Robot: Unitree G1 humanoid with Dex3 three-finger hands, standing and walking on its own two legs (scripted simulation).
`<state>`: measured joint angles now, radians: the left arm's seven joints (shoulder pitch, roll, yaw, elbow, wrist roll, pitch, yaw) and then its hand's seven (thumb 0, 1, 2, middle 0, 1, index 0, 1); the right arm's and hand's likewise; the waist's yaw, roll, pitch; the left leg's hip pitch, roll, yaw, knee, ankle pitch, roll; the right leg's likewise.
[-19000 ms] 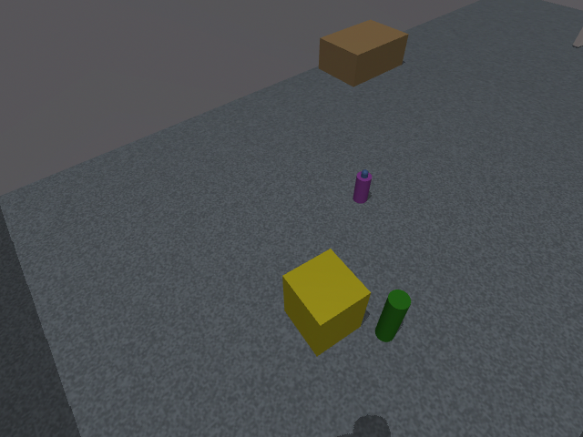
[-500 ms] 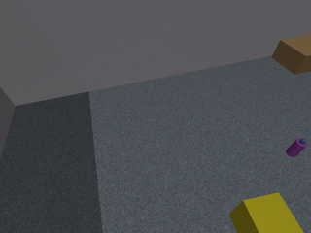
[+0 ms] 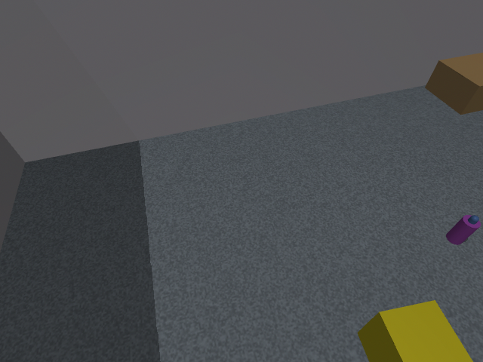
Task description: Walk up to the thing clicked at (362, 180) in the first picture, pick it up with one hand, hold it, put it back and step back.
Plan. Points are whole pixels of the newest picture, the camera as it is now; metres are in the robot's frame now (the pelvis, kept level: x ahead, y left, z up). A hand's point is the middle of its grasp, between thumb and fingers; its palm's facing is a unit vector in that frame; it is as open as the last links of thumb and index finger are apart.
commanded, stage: stand
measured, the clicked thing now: (464, 228) +0.76 -1.01 -0.69
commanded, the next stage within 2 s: walk up in 0.44 s
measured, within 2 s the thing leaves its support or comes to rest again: neither
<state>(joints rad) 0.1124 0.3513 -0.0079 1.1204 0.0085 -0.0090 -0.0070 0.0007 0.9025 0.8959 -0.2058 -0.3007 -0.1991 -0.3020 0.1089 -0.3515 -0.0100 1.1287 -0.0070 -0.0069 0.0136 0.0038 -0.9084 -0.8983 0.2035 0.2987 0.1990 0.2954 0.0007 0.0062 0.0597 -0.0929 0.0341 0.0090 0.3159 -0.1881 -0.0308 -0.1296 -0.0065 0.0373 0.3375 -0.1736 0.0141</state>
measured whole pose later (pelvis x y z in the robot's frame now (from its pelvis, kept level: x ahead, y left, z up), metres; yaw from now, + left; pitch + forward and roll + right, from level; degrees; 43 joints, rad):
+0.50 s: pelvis +0.00 +0.00 +0.00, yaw +0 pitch -2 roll +0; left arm 0.15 0.35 0.02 1.09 0.02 -0.01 -0.03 0.00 0.90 0.90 -0.21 -0.30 -0.20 -0.30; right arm 0.15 -0.36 -0.03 1.10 -0.02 -0.01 0.03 0.00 -0.91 -0.90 0.20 0.30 0.20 0.30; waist 0.01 0.01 0.05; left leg -0.11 0.04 0.01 0.40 -0.32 0.00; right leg -0.15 0.00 0.04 0.41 -0.28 -0.01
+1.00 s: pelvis +0.14 +0.00 -0.03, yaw -1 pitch -4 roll +1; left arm 0.15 0.41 0.06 0.88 0.02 -0.03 -0.07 0.00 0.90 0.90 -0.20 -0.30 -0.20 -0.30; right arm 0.38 -0.40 -0.07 0.92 -0.01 -0.04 0.03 0.00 -0.90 -0.90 0.21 0.30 0.20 0.30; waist -0.04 -0.01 0.16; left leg 0.08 0.02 0.02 0.52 -0.51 -0.01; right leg -0.43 0.00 -0.05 0.58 -0.14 -0.06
